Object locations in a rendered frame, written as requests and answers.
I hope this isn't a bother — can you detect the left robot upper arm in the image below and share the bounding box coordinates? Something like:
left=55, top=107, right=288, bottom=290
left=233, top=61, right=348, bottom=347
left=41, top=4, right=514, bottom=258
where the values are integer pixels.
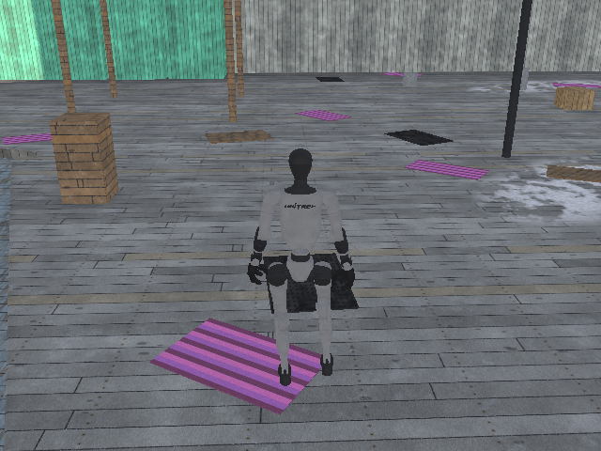
left=257, top=190, right=281, bottom=241

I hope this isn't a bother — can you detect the right robot forearm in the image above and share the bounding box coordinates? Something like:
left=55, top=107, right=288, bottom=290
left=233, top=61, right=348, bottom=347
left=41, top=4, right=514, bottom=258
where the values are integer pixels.
left=334, top=228, right=353, bottom=271

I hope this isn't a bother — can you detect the left robot forearm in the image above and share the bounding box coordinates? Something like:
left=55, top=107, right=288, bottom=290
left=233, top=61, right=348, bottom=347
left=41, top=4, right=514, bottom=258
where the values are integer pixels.
left=250, top=227, right=267, bottom=266

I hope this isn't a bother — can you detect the robot right foot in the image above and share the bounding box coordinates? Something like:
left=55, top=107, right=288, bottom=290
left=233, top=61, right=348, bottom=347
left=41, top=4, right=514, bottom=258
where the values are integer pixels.
left=320, top=353, right=333, bottom=376

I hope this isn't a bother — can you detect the robot left thigh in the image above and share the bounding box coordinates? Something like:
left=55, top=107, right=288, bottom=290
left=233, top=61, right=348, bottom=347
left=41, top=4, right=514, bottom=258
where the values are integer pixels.
left=268, top=262, right=290, bottom=330

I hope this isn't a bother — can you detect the right robot upper arm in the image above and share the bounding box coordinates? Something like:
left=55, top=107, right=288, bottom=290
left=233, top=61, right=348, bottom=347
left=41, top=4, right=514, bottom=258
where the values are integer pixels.
left=320, top=190, right=344, bottom=242

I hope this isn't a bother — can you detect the robot left hand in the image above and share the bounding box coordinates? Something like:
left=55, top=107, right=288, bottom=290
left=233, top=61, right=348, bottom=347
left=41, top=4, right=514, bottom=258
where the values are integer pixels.
left=247, top=263, right=268, bottom=285

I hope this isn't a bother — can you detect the robot right hand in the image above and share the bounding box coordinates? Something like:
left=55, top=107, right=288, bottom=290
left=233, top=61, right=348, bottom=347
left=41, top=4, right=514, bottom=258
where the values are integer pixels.
left=333, top=268, right=355, bottom=291

